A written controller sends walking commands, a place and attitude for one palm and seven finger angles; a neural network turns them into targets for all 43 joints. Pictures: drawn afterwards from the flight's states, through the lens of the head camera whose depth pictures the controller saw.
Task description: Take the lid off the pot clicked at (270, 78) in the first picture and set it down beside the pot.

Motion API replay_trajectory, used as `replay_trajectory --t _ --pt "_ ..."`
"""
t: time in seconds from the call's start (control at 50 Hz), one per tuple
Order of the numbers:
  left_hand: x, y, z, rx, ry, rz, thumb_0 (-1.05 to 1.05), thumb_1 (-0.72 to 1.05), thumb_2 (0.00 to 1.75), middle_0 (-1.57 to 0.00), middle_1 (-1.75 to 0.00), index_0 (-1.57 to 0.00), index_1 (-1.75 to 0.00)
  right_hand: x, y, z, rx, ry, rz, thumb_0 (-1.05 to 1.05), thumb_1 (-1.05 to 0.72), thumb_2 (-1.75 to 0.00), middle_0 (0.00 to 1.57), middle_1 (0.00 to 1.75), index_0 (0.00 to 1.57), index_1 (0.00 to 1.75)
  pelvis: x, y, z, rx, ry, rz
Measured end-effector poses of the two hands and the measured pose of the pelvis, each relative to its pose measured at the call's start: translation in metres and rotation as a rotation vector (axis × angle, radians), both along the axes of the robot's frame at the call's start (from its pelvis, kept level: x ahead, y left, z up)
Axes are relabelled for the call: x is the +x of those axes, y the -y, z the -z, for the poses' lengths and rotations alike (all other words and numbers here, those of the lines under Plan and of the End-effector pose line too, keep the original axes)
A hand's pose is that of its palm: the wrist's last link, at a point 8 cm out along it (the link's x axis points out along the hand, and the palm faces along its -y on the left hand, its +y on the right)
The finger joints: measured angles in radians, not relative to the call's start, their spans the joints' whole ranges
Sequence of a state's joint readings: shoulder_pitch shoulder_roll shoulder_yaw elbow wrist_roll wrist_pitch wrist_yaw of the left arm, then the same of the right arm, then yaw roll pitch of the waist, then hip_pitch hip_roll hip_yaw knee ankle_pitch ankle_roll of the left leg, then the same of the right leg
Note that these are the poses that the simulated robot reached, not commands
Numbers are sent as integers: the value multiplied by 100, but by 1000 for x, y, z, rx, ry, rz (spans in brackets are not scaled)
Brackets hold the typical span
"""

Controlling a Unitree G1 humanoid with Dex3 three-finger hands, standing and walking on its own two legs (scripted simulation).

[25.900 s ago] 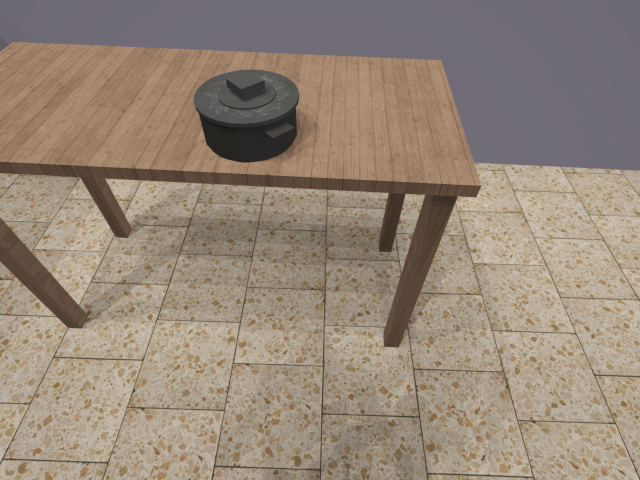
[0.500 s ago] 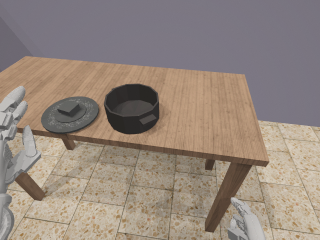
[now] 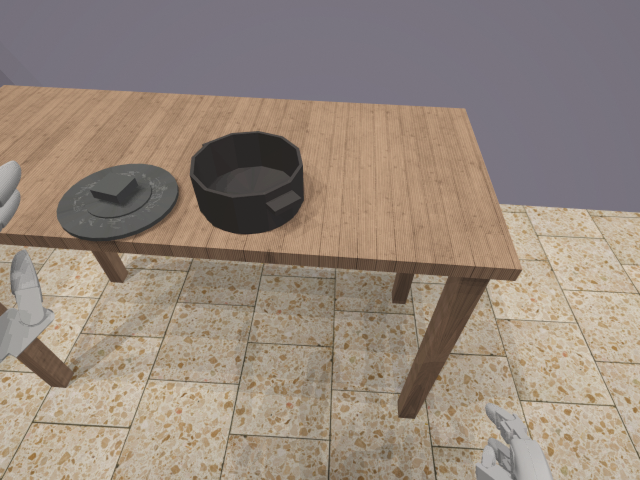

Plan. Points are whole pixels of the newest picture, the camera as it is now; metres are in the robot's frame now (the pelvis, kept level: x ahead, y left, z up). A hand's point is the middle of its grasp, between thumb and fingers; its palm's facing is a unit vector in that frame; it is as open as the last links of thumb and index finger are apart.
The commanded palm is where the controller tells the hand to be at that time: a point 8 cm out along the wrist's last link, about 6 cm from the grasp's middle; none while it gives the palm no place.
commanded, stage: step back with the hand held close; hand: left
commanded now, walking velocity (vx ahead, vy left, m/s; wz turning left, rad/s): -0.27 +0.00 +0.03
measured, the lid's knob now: (114, 187) +0.55 +0.40 +0.04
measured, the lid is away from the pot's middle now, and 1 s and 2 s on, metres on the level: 0.24 0.24 0.24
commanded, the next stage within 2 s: stop stepping back and stand still in 0.90 s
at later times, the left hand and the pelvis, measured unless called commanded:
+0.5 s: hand (38, 373) +0.15 +0.22 +0.21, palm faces +0.34 -0.82 -0.46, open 7.4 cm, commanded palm +0.07 +0.28 +0.22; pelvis -0.06 +0.00 +0.00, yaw +1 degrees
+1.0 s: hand out of the picture +0.06 +0.25 +0.22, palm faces +0.35 -0.87 -0.34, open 7.4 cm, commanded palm -0.02 +0.31 +0.22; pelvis -0.15 +0.03 +0.00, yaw -1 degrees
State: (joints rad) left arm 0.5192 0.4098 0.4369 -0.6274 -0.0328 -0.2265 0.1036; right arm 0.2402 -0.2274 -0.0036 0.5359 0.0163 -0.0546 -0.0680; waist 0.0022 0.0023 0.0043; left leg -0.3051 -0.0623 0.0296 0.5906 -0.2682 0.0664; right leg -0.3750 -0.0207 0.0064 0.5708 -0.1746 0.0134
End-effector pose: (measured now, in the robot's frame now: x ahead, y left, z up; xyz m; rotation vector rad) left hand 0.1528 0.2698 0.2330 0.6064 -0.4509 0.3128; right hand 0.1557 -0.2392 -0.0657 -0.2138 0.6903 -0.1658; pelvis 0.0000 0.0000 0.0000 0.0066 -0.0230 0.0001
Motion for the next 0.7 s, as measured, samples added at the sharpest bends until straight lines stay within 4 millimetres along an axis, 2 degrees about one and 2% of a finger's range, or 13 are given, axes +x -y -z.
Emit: replay_trajectory --t 0.14,0.22,0.28,0.36,0.46,0.58,0.7 --pt "-15 3 6 -47 48 18 1 89 90 -21 -30 -21 -31 -25 0 9 -14 -43 0 1 -90 -90 20 30 20 30 -18 0 5 -21 -15 -17" --pt "-23 1 8 -44 52 32 1 89 90 -21 -30 -21 -31 -38 0 8 -29 -32 23 1 -90 -90 20 30 20 30 -26 -4 6 -25 -8 -6" --pt "-26 -1 3 -34 48 11 1 89 90 -22 -30 -21 -31 -45 -3 5 -16 -23 34 1 -90 -90 20 30 20 30 -27 -2 1 -35 -17 -19" --pt "-31 0 0 -1 54 -9 1 89 90 -21 -30 -21 -31 -46 -4 6 0 -21 9 1 -90 -90 20 30 20 30 -31 5 1 -15 -54 -11" --pt "-32 8 7 -24 9 53 1 89 90 -21 -30 -21 -31 -46 0 5 -5 -48 -5 1 -90 -90 20 30 20 30 -51 5 -1 -43 -54 -11" --pt "-58 3 9 -13 12 125 1 89 90 -22 -30 -22 -31 -55 2 -10 -53 -6 33 1 -90 -90 20 30 20 30 -64 -5 1 -57 -27 -13" --pt "-86 -20 -1 -24 66 62 1 89 90 -22 -30 -22 -31 -69 -14 -25 -73 53 -4 1 -90 -90 20 30 20 30 -86 -14 -5 -68 -26 -11"
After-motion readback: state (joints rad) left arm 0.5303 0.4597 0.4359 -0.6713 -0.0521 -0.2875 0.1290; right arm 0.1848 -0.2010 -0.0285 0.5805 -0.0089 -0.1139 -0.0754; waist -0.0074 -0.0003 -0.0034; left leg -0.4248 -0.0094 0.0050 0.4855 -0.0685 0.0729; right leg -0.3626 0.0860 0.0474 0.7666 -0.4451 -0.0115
